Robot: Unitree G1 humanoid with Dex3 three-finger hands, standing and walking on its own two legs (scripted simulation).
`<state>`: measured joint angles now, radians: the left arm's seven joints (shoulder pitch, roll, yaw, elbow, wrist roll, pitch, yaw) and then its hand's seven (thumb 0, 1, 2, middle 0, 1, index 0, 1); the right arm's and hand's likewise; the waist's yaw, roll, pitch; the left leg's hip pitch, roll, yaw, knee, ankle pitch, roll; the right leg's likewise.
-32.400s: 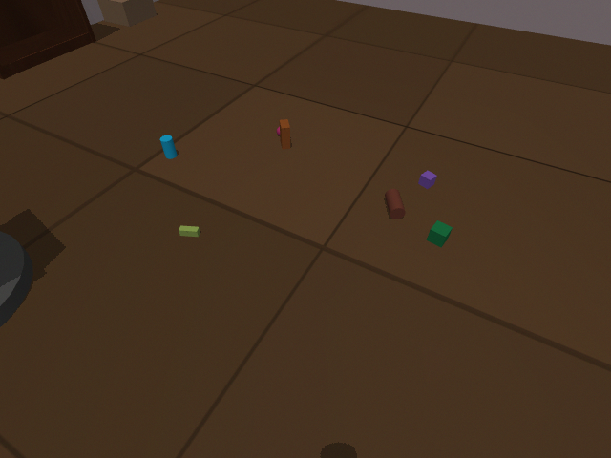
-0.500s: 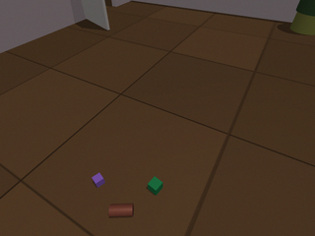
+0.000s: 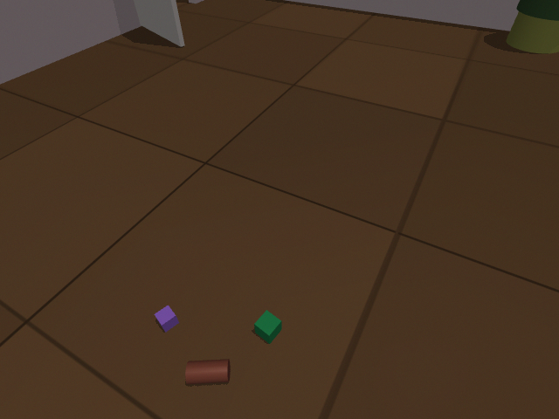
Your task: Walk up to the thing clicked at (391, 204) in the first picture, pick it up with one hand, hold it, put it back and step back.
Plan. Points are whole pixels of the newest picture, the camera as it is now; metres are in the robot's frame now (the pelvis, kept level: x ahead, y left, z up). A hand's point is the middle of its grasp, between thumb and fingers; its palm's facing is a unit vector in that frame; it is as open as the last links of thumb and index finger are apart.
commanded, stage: stand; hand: left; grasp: from above
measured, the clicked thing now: (208, 371) +0.47 +0.27 -0.74
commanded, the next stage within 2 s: step back in 1.20 s
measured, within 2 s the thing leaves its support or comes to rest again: neither
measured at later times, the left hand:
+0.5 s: hand out of the picture +0.07 +0.24 -0.16, palm faces +0.02 -0.94 -0.34, open 7.4 cm
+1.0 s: hand out of the picture +0.08 +0.24 -0.15, palm faces +0.00 -0.94 -0.34, open 7.4 cm
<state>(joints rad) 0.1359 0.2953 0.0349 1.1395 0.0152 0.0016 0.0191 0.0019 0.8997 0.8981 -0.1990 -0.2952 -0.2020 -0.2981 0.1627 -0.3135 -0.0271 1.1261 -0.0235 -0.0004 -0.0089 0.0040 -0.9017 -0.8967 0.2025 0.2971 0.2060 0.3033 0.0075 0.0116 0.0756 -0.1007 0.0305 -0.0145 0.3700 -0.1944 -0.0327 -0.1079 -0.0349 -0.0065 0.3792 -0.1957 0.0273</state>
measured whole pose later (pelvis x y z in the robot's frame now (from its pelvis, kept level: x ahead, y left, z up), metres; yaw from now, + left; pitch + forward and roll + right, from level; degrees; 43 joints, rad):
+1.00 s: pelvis +0.00 -0.01 +0.00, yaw -1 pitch -3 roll +0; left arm 0.12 0.33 0.02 1.14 0.01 0.00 0.00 0.00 0.90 0.90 -0.20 -0.29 -0.20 -0.30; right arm 0.13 -0.33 -0.02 1.14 -0.02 0.00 0.00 0.00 -0.90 -0.90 0.20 0.30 0.21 0.30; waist 0.00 0.01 0.06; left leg -0.09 0.04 0.00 0.33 -0.18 -0.04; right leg -0.12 -0.03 0.00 0.36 -0.19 0.02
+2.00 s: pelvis -0.12 +0.03 -0.02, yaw -5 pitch -3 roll +1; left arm 0.15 0.34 0.07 0.88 0.03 0.04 0.00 0.00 0.90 0.90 -0.20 -0.30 -0.20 -0.30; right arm 0.10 -0.37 -0.05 0.90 0.00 0.06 -0.01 0.00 -0.90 -0.90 0.21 0.30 0.21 0.30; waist 0.01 0.02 0.17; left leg -0.41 -0.06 -0.03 0.90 -0.49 0.01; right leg -0.26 0.03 0.05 0.65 -0.33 -0.03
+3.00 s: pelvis -0.41 +0.03 -0.02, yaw +0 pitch -1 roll +1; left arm 0.15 0.36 0.09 0.79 0.05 0.05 0.01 0.00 0.90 0.90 -0.20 -0.30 -0.21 -0.30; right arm 0.24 -0.41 -0.05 0.89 -0.02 0.04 -0.02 0.00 -0.90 -0.90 0.20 0.30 0.21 0.30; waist 0.00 0.02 0.15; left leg -0.34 -0.07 -0.10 0.93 -0.50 -0.03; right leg -0.36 -0.03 -0.02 0.61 -0.24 -0.01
